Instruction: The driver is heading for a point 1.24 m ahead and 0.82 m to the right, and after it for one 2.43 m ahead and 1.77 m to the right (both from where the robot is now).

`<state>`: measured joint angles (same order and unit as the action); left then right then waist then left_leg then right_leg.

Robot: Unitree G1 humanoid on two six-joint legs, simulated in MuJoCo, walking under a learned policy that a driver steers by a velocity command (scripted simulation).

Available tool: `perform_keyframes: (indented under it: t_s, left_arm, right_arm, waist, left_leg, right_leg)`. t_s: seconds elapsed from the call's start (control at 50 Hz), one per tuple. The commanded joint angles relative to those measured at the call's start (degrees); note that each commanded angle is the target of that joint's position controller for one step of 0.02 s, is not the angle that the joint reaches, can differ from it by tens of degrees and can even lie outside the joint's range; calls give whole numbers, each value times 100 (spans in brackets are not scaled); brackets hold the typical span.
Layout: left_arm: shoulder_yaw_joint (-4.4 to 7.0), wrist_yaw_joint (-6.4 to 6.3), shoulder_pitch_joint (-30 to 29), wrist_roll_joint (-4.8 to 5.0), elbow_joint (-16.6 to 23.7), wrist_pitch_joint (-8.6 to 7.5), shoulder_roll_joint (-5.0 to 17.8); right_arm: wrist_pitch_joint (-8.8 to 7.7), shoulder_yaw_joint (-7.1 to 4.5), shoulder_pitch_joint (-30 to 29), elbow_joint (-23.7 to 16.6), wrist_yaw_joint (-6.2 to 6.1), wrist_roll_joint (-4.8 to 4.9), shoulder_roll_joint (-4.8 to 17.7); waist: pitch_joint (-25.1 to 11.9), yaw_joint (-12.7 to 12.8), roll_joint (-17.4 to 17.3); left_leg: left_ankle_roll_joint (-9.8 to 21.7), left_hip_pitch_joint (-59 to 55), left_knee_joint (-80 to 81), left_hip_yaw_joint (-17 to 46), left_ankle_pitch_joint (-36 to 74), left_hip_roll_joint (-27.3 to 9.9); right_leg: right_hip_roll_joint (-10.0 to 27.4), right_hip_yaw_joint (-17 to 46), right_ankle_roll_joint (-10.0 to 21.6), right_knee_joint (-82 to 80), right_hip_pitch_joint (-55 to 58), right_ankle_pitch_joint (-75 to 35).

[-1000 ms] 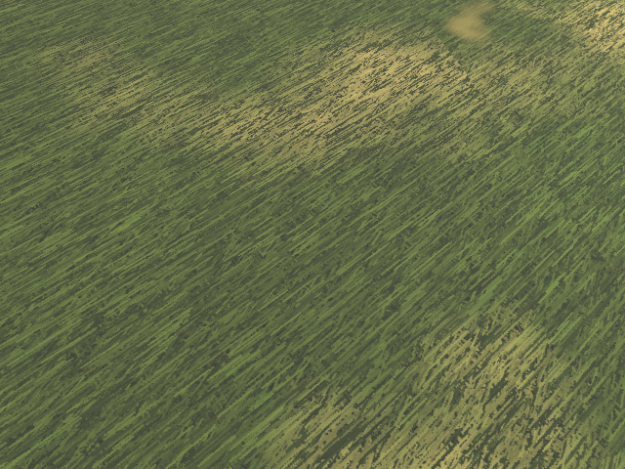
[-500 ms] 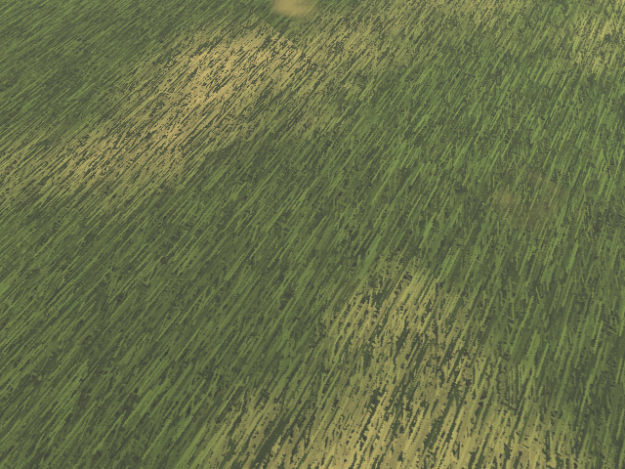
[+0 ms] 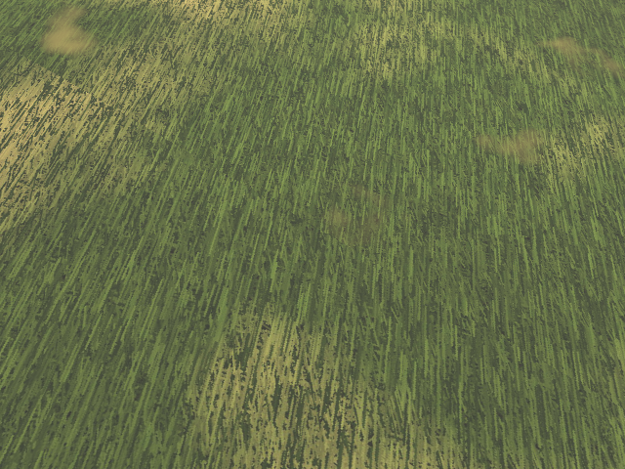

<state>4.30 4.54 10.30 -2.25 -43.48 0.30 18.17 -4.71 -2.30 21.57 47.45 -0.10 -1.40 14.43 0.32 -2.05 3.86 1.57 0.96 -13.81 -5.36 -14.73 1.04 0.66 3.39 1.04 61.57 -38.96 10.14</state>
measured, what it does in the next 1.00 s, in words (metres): walks ahead, turning right: right foot, then left foot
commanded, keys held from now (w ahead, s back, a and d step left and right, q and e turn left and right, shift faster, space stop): w+e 1.00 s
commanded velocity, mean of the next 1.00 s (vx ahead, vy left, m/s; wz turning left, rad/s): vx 0.49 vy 0.00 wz -0.60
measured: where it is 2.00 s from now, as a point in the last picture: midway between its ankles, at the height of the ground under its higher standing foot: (471, 330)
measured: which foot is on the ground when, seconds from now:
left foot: down 0.00-0.20, up 0.22-0.74, down 0.76-1.00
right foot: up 0.00-0.18, down 0.20-0.76, up 0.78-1.00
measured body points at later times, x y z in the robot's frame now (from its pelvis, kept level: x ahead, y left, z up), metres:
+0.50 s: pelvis +0.27 -0.08 +0.00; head +0.31 -0.10 +0.44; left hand +0.39 +0.18 -0.12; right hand +0.35 -0.37 -0.11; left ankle +0.42 +0.07 -0.67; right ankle +0.23 -0.11 -0.75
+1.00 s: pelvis +0.56 -0.14 +0.00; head +0.59 -0.14 +0.45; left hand +0.82 +0.01 -0.12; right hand +0.45 -0.40 -0.11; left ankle +0.60 -0.06 -0.75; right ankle +0.50 -0.26 -0.66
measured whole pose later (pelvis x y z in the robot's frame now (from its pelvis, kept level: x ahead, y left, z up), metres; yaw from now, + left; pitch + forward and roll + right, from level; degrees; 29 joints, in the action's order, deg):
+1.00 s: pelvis +0.56 -0.14 +0.00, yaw -36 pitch +0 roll +1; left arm 3.6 2.5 13.3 -2.0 -41.2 0.7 18.7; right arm -4.3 -2.2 19.1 43.9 0.0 -0.9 15.3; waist 2.0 -0.9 3.4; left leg 2.8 9.1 -21.3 -7.8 -12.6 0.9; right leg 0.1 3.4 2.8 64.8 -34.3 14.5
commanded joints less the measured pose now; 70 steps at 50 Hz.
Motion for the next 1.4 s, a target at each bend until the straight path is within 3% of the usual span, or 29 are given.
perform_keyframes:
  t_s: [0.02, 0.1, 0.14, 0.18, 0.2, 0.22, 0.24, 0.26, 0.3, 0.32, 0.4, 0.5, 0.64, 0.68, 0.72, 0.74, 0.76, 0.78, 0.8, 0.84, 0.88, 0.96, 1.14, 1.24, 1.28, 1.3, 1.32, 1.36, 1.4]
  left_arm:
    - [-72, 78, -835, 0, 638, -72, 61]
    - [-199, 162, -1476, -7, 931, -83, -66]
    - [-192, 103, -1335, -33, 934, -82, 0]
    - [-104, -1, -541, -62, 743, -116, 199]
    - [-7, -71, 378, -93, 464, -172, 367]
    - [150, -183, 1244, -131, 219, -186, 763]
    - [280, -259, 1007, -42, 345, -146, 1351]
    - [308, -286, 1352, 125, 438, -96, 1316]
    - [207, -369, 893, 172, 220, -124, 872]
    - [157, -394, 640, 166, 242, -167, 699]
    - [82, -390, 545, 219, 220, -332, 535]
    - [105, -405, 1159, 218, 62, -350, 605]
    - [129, -515, 1857, 155, -82, -309, 718]
    - [145, -566, 1709, 145, -37, -295, 817]
    - [160, -547, 1323, 141, 52, -319, 943]
    - [144, -492, 1179, 194, 63, -352, 926]
    - [27, -448, 1264, 238, 227, -416, 488]
    - [-43, -453, 1975, 338, 376, -390, 73]
    - [2, -506, 1794, 93, 219, -309, 590]
    - [18, -413, 1142, 56, 252, -254, 537]
    - [6, -300, 1152, 24, 249, -115, 399]
    - [-33, -181, 730, 24, 469, 31, 228]
    - [-199, 49, -1015, 45, 1083, -48, -72]
    - [-77, -63, -406, -23, 994, -24, 173]
    - [116, -216, 1273, -90, 530, -103, 508]
    - [261, -316, 1134, -28, 615, -88, 1167]
    - [303, -332, 1245, 190, 824, -73, 1261]
    - [188, -423, 942, 234, 594, -88, 772]
    - [46, -435, 614, 234, 504, -172, 367]
  right_arm:
    - [-97, -146, 3, -230, 15, 9, 686]
    - [-76, -182, 196, -60, -34, 22, 866]
    - [-26, -194, 263, 33, -71, 17, 983]
    - [65, -224, 358, 117, -116, 15, 1192]
    - [106, -215, 332, 95, -135, 39, 1214]
    - [106, -176, 339, -50, -115, 7, 1098]
    - [80, -34, 534, -480, 43, 37, 382]
    - [41, -146, -154, -650, 42, 14, 926]
    - [-59, -71, -542, -769, 32, 68, 783]
    - [-18, -74, -488, -709, 26, -3, 772]
    - [340, -59, -259, -712, 105, -171, 632]
    - [379, -34, -1431, -1104, 118, -152, 572]
    - [255, 68, -2616, -1541, 167, -73, 547]
    - [222, 50, -2426, -1546, 143, -45, 645]
    - [175, -52, -1428, -1253, 53, -31, 877]
    - [106, -126, -605, -1061, -15, -48, 1047]
    - [59, -225, 337, -1019, -126, -155, 1434]
    - [120, -303, 159, -1086, -147, -195, 1849]
    - [192, -271, -186, -1110, -114, -74, 1388]
    - [190, -86, -729, -1095, -75, -54, 667]
    - [111, -64, -642, -930, -71, -20, 605]
    - [-91, -117, -347, -698, 20, 73, 683]
    - [-17, -176, 149, -332, -28, 72, 910]
    - [176, -249, 274, -171, -125, 42, 1208]
    - [282, -225, 116, -281, -155, 30, 1212]
    - [281, -78, 532, -616, -42, -5, 496]
    - [267, -185, 48, -861, -33, -35, 951]
    - [162, -151, -398, -904, -11, 86, 966]
    - [281, -138, -187, -711, -18, -57, 884]
  waist:
    - [454, -58, -959]
    - [588, -178, -974]
    - [421, -51, -1019]
    - [-174, 338, -1120]
    - [-708, 751, -1003]
    - [-1292, 1092, -559]
    - [-1812, 553, 973]
    - [-2169, 1009, 201]
    - [-614, 589, -301]
    - [-319, 338, -458]
    - [-214, -34, -322]
    - [206, 331, -180]
    - [225, 770, -43]
    - [201, 599, 36]
    - [-168, 105, 59]
    - [-598, -365, -213]
    - [-1481, -653, -809]
    - [-2015, -112, -2070]
    - [-1405, -35, -1226]
    - [-214, 99, -529]
    - [23, 230, -943]
    - [63, 286, -956]
    - [450, -72, -885]
    - [-53, 278, -1047]
    - [-904, 1082, -512]
    - [-1411, 549, 936]
    - [-1878, 849, 726]
    - [-644, 597, -26]
    - [-220, 150, -287]
  left_leg:
    - [595, -130, 515, 385, 2175, -1333]
    - [510, -264, 437, -80, 2812, -1446]
    - [417, -518, -137, -359, 4476, -1500]
    - [369, -654, -1583, -558, 6236, -1559]
    - [295, -195, -2805, -672, 5864, -1522]
    - [171, 996, -4438, -709, 3987, -1389]
    - [-161, 3477, -6451, -519, -1583, -372]
    - [-123, 3961, -7073, 626, -1447, -149]
    - [-76, 4088, -6331, 682, -392, -644]
    - [-119, 3772, -5947, 713, -370, -780]
    - [-393, 3213, -5165, 613, -370, -845]
    - [-511, 3904, -3924, 545, 831, -763]
    - [-328, 3910, -2495, 543, 1236, -263]
    - [-195, 3263, -2078, 626, 1020, -128]
    - [7, 1608, -1731, 522, 581, 187]
    - [167, 388, -1398, 661, 724, -28]
    - [434, -996, -1219, 2003, -601, -1359]
    - [1088, -1991, -551, 4705, -708, -2814]
    - [1116, -1287, -393, 4985, -1435, -2618]
    - [883, 108, -141, 3160, -696, -2031]
    - [698, 680, 67, 2096, 305, -1637]
    - [746, 674, 239, 1165, 1790, -1622]
    - [531, 436, 188, -270, 2587, -1443]
    - [399, -314, -1410, -763, 5526, -1621]
    - [181, 739, -3997, -911, 4442, -1473]
    - [-137, 3072, -6006, -852, -956, -624]
    - [-309, 4110, -6975, 204, -1770, 38]
    - [-285, 4171, -6217, 610, -733, -585]
    - [-311, 3341, -5258, 676, -649, -841]
  right_leg:
    - [117, -265, -49, -695, -655, -430]
    - [113, -842, 216, -2102, 12, -430]
    - [-168, -1111, 469, -2518, 601, -68]
    - [-629, -1267, 772, -2720, 1680, 409]
    - [-774, -1138, 960, -3116, 2920, 223]
    - [-80, -142, 1194, -3282, 4413, 805]
    - [1717, 2898, 1881, -3548, 6058, 981]
    - [1922, 4032, 2083, -4154, 6094, 336]
    - [1470, 2348, 1790, -4316, 4603, -1319]
    - [1151, 1912, 1621, -4389, 3978, -1768]
    - [619, 1296, 1574, -4738, 2945, -2171]
    - [414, 1418, 1369, -4969, 3007, -1675]
    - [505, 1794, 1229, -4340, 3983, -2754]
    - [594, 1974, 1077, -4124, 3948, -3007]
    - [388, 1909, 802, -3340, 3499, -3891]
    - [62, 1640, 657, -2259, 3089, -3680]
    - [-267, 1223, 535, -609, 2355, -1858]
    - [-1157, 625, 320, 846, 725, 2347]
    - [-590, 549, 349, 1326, 162, 1895]
    - [-195, 358, 295, 1012, 310, 1007]
    - [14, 237, 218, 755, 581, 859]
    - [103, 162, 177, 565, 236, 429]
    - [91, -715, 324, -2028, 436, -856]
    - [-493, -1051, 752, -2426, 1621, 574]
    - [-435, -378, 1179, -3296, 3763, 694]
    - [1334, 2338, 1774, -3496, 5556, 719]
    - [1857, 4226, 2383, -4170, 5871, -191]
    - [1505, 2401, 2099, -4195, 4700, -1971]
    - [1015, 1652, 1688, -4426, 3604, -2393]
Keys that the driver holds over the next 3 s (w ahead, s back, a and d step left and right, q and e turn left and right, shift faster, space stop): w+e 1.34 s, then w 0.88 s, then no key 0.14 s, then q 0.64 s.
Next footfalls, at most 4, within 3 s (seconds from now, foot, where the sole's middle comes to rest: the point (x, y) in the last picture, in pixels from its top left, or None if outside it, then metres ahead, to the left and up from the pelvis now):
0.20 right None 0.27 -0.12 -0.78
0.76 left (331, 404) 0.64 -0.08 -0.78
1.28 right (464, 371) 0.71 -0.40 -0.78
1.98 left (498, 264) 1.14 -0.62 -0.92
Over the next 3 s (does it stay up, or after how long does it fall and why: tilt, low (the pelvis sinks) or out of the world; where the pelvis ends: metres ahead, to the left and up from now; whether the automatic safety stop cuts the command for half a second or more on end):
stays up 1.15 -0.75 -0.15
